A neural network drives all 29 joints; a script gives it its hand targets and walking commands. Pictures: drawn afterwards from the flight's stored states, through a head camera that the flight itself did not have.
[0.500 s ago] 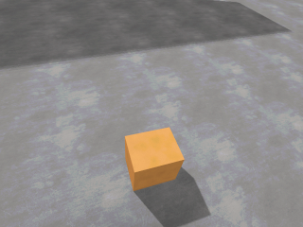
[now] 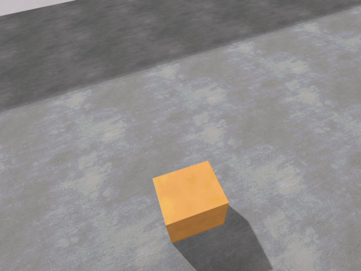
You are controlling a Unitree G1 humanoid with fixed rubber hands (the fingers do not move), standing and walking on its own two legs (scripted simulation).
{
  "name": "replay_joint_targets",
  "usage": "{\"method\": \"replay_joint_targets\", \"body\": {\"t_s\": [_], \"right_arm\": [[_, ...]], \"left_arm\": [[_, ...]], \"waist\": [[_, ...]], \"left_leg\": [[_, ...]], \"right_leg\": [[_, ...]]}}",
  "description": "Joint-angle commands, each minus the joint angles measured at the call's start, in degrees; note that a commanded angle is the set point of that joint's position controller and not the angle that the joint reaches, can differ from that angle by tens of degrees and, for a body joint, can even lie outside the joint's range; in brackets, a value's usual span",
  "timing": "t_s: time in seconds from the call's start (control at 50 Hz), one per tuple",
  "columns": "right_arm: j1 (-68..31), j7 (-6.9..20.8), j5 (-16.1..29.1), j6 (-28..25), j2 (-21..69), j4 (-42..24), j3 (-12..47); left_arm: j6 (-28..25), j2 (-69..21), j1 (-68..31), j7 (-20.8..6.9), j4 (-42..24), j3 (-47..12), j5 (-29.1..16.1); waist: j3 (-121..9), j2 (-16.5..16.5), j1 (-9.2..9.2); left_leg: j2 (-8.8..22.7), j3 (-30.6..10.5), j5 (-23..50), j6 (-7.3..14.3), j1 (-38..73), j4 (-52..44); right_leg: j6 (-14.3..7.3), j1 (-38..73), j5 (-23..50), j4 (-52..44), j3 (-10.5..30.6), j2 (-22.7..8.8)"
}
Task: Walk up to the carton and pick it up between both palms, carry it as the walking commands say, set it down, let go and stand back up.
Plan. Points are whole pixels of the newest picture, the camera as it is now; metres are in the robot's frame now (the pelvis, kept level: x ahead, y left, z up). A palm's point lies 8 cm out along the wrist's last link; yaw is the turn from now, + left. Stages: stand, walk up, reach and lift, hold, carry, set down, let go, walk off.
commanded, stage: walk up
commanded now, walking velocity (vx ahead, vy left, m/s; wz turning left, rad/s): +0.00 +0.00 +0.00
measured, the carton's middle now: (189, 202) +0.54 +0.02 -0.63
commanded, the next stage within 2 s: none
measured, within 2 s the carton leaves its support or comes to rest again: neither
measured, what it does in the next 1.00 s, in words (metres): walks ahead: left foot, then right foot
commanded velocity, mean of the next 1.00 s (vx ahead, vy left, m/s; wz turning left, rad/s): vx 0.20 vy -0.15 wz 0.24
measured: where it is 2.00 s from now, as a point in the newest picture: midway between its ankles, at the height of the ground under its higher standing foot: outside the picture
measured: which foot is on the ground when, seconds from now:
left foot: up 0.00-0.12, down 0.14-0.40, up 0.42-0.86, down 0.88-1.00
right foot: down 0.00-0.14, up 0.16-0.38, down 0.40-0.90, up 0.92-1.00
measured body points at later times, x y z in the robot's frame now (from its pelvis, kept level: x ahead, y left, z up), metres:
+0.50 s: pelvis +0.06 -0.08 -0.01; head +0.09 -0.10 +0.44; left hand +0.07 +0.18 -0.13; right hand +0.14 -0.32 -0.16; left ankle -0.02 +0.08 -0.68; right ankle +0.05 -0.15 -0.74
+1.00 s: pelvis +0.21 -0.07 -0.02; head +0.23 -0.07 +0.43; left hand +0.22 +0.19 -0.15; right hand +0.37 -0.30 -0.14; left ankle +0.18 +0.07 -0.74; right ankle +0.12 -0.15 -0.70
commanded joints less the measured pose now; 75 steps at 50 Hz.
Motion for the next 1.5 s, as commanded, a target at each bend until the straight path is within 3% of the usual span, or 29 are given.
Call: {"method": "replay_joint_targets", "body": {"t_s": [0.0, 0.06, 0.08, 0.12, 0.16, 0.2, 0.32, 0.34, 0.38, 0.4, 0.44, 0.52, 0.7, 0.78, 0.82, 0.84, 0.86, 0.88, 0.9, 0.96, 1.0, 1.04, 1.06, 1.12, 1.36, 1.4, 1.42, 1.44, 1.48], "right_arm": [[2.33, 0.20, -0.27, -0.07, -0.98, -0.70, -1.59], [3.57, -0.37, -0.29, -0.20, -1.83, -0.57, -2.59], [12.95, -1.76, -0.36, -0.17, -7.12, 2.90, -4.49], [17.28, -2.98, -1.85, 0.35, -16.30, 4.05, -7.25], [9.45, -3.06, -2.27, 0.34, -15.66, 1.77, -6.92], [2.01, -2.55, -2.61, -0.47, -16.11, 0.35, -6.33], [-1.40, -0.49, -1.91, -1.80, -14.65, -1.84, -6.71], [-2.44, -0.15, -1.45, -2.06, -12.89, -2.11, -6.42], [3.49, -0.17, -1.45, -2.82, -1.17, -1.81, -3.34], [2.79, -0.29, -1.67, -2.86, -3.15, -1.28, -3.74], [-2.45, 0.65, -2.04, -2.71, -4.89, -1.90, -4.04], [-2.38, 0.98, -1.02, -2.09, -3.46, -2.11, -3.48], [-13.66, 2.00, -0.62, -1.04, -1.09, -3.81, -1.26], [-9.35, 1.18, -0.64, -2.32, -0.80, -2.05, -1.69], [1.29, -0.12, -0.77, -3.54, -1.93, 0.55, -2.55], [6.22, -0.89, -1.26, -4.03, -7.84, 0.92, -4.15], [10.21, -1.52, -1.39, -4.04, -13.99, 1.97, -5.67], [12.64, -1.65, -0.44, -3.90, -14.88, 3.76, -5.83], [6.92, -1.62, 0.21, -3.55, -11.60, 3.25, -4.71], [-8.45, -1.13, -0.43, -1.03, -7.52, -1.45, -3.15], [-9.06, -0.69, -0.43, 0.61, -9.75, -1.85, -3.56], [-6.69, -0.98, 0.28, 0.53, -3.72, -4.10, -3.58], [-6.01, -1.40, 0.05, 1.36, -4.83, -3.20, -4.21], [-5.31, -0.24, -0.77, 1.09, -5.54, -3.28, -3.99], [-3.90, -0.35, -0.42, 0.08, -5.26, -2.99, -2.90], [2.33, -0.99, -1.11, -0.73, -10.83, -1.78, -4.79], [5.57, -1.40, -1.54, -0.92, -14.50, -0.63, -5.87], [5.80, -1.86, -0.79, -1.02, -14.78, 1.54, -6.35], [-5.84, -2.06, -1.09, 0.14, -12.52, -1.87, -5.63]], "left_arm": [[-0.90, 8.32, -1.42, 1.21, -0.77, 1.36, 0.97], [0.14, 7.97, -4.03, 0.65, -2.12, 2.18, 1.25], [2.59, 10.03, -7.70, -0.72, -3.11, 3.49, 2.22], [3.97, 7.34, -11.41, -1.73, -6.57, 3.87, 3.50], [3.89, 7.83, -12.33, -3.03, -7.09, 3.65, 3.34], [3.96, 8.87, -10.28, -3.87, -7.30, 3.61, 1.79], [2.04, 6.81, -3.65, -3.62, -4.15, 2.73, 1.04], [1.09, 6.51, 3.43, -2.75, -1.04, 2.84, 0.80], [-0.91, 15.10, 12.35, -1.10, 0.84, 4.17, 1.58], [-1.09, 15.29, 9.37, -0.82, -0.03, 4.04, 1.34], [-1.89, 11.31, 10.90, -0.30, 1.65, 3.05, 1.41], [-1.78, 6.57, 10.09, 0.26, 2.18, 2.69, 0.68], [-0.45, 8.29, 10.50, 0.21, 2.17, 3.18, 0.79], [-0.31, 10.00, 5.60, 0.29, 1.36, 3.64, 0.55], [-0.27, 10.54, -0.05, 0.76, -0.68, 3.67, -0.45], [-0.39, 9.21, -0.28, 0.79, -2.46, 3.52, -1.16], [0.05, 6.97, -0.13, 0.65, -4.46, 3.75, -1.15], [0.75, 5.91, -1.71, 0.57, -5.29, 3.59, -0.70], [0.90, 4.74, -4.68, 0.44, -5.57, 2.56, -0.91], [1.12, 4.57, -3.28, -0.62, -4.05, 1.33, -0.95], [0.85, 6.50, 0.13, -0.37, -2.34, 1.57, -0.14], [0.55, 15.68, 4.52, 0.79, -1.40, 3.37, 0.84], [0.09, 16.52, 5.13, 1.01, -1.52, 3.78, 0.65], [-0.02, 12.98, 2.70, 2.29, -2.93, 3.66, 0.06], [2.57, 13.46, -3.61, 2.35, -3.47, 4.17, -0.60], [2.65, 11.58, -4.57, 1.76, -5.23, 4.16, -1.07], [3.26, 8.44, -7.05, 1.39, -7.15, 3.93, -1.12], [4.40, 7.76, -9.75, 1.40, -7.67, 3.11, -0.66], [4.53, 6.98, -8.81, 0.84, -7.17, 2.05, -1.09]], "waist": [[-8.55, -19.52, 0.60], [-8.48, -14.14, -1.84], [-6.65, -18.12, -2.75], [0.36, 2.82, -6.33], [6.99, 2.31, -3.50], [11.95, 12.01, -0.96], [5.29, 12.46, 2.43], [1.78, 7.43, 5.73], [-5.75, -21.05, 7.41], [-5.52, -16.66, 5.35], [-2.28, -10.43, 5.23], [-5.02, -12.59, 3.83], [-0.20, -11.88, 5.20], [-5.27, -10.50, 1.12], [-10.75, -6.75, -4.92], [-14.56, 0.98, -7.29], [-17.12, 14.11, -7.44], [-15.85, 12.61, -5.75], [-9.01, 7.20, -3.96], [2.26, 13.97, 0.82], [4.48, 10.80, 2.66], [1.40, -15.05, 2.83], [-1.24, -12.94, 2.55], [-3.79, -13.14, 2.03], [-7.68, -12.25, -1.74], [-14.98, 1.71, -5.65], [-14.52, 15.00, -6.87], [-10.36, 10.60, -5.02], [1.61, 10.90, -1.32]], "left_leg": [[0.02, -5.17, -1.36, -0.45, -4.01, 0.21], [3.23, -5.32, 11.59, -1.32, 1.33, -8.37], [8.46, -11.56, 8.39, 1.64, 6.70, -12.36], [26.09, -40.92, -15.27, 10.87, 11.34, -25.29], [24.86, -36.86, -26.15, 9.02, 0.20, -29.71], [24.19, -35.36, -24.74, 8.77, -12.36, -31.50], [13.81, -21.11, -13.98, 3.98, -17.02, -20.74], [10.16, -17.17, -10.48, 1.95, -19.27, -10.86], [-1.12, -4.39, -7.32, -2.18, -27.12, 22.63], [1.54, -4.31, -6.74, -2.52, -27.54, 28.37], [3.44, -7.53, -1.33, -2.02, -30.13, 35.69], [3.85, -4.46, 1.65, -1.68, -29.98, 34.92], [2.43, 1.51, 6.42, -2.08, -24.34, 14.47], [-1.37, 5.04, 7.48, -0.42, -13.02, 2.21], [-2.04, 4.63, 22.47, 0.73, 2.04, -10.96], [6.97, -7.26, 53.06, 5.23, 16.59, -10.38], [21.45, -25.47, 99.03, 13.44, 31.22, -4.78], [27.54, -31.27, 109.83, 18.08, 30.06, -4.34], [24.47, -25.33, 90.85, 16.04, 16.49, -8.18], [12.33, -16.18, 53.60, 7.78, 0.21, -10.32], [8.07, -15.79, 39.53, 4.59, -7.78, -6.26], [0.16, -5.22, 1.63, -2.15, -19.37, 13.29], [0.23, -5.33, -10.52, -2.71, -20.28, 23.00], [0.75, -4.39, -6.51, -2.34, -27.53, 32.69], [-2.86, 3.06, 9.69, -0.19, -7.96, -1.19], [9.05, -9.39, 61.56, 8.40, 11.15, -4.37], [22.79, -26.61, 99.37, 17.57, 22.14, -3.38], [27.50, -27.89, 92.33, 18.70, 10.76, -6.73], [22.52, -22.08, 67.51, 14.76, -6.24, -9.75]], "right_leg": [[-6.23, 15.06, 44.46, -9.16, 9.83, -10.93], [-3.58, 10.67, 30.01, -6.34, 5.69, -9.62], [-0.35, 2.55, 0.45, 0.63, -7.43, -0.81], [1.41, -21.29, -18.82, 22.37, -1.27, 1.30], [1.23, -21.33, -10.97, 26.81, 4.05, -2.68], [2.34, -14.32, -10.26, 26.18, 4.29, -4.13], [1.80, 8.29, -11.86, 3.86, -0.82, -0.73], [2.40, 19.37, -5.16, -5.86, -1.54, 0.07], [2.25, 28.16, -8.66, -21.95, 20.69, -21.57], [-1.05, 25.73, -6.17, -21.47, 21.82, -23.42], [-1.26, 23.67, 5.01, -17.40, 18.84, -18.99], [-3.71, 26.21, 36.82, -11.18, 4.01, -14.31], [-4.56, 21.39, 30.99, -13.66, -2.18, -11.68], [-4.35, 22.34, 53.97, -1.51, -8.60, -10.30], [-1.86, 17.99, 57.90, 13.43, -11.89, -7.57], [1.14, 5.61, 39.45, 22.54, -10.81, -4.22], [3.53, -12.51, -5.18, 36.46, -8.61, 2.46], [2.85, -16.91, -23.58, 38.53, -1.60, 1.73], [1.39, -11.78, -21.31, 29.86, 1.79, -0.89], [0.38, -3.57, -14.87, 8.24, 1.17, -1.73], [2.17, 7.27, -0.85, -4.97, -2.95, 0.07], [-1.86, 18.67, 47.99, -11.62, 12.10, -20.99], [-6.28, 20.09, 66.88, -8.18, 13.04, -27.37], [-1.36, 28.07, 90.14, 2.37, 3.36, -21.05], [-3.45, 18.97, 73.98, 11.39, -6.47, -12.85], [0.59, 3.35, 37.96, 30.33, -8.02, -5.07], [3.03, -15.73, -18.84, 43.66, -5.28, 2.93], [1.48, -12.97, -29.48, 42.09, 3.26, -1.72], [-0.51, -9.36, -25.63, 35.48, 3.33, -2.22]]}}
